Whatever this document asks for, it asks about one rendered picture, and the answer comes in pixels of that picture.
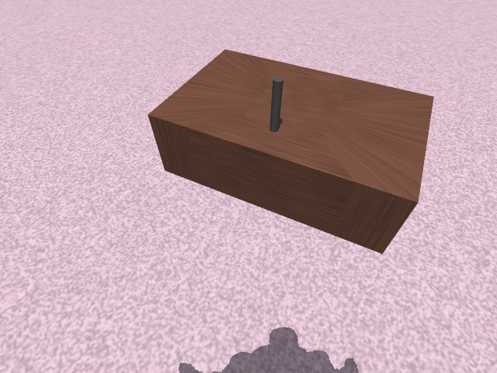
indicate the can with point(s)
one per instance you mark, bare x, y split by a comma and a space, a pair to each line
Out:
276, 103

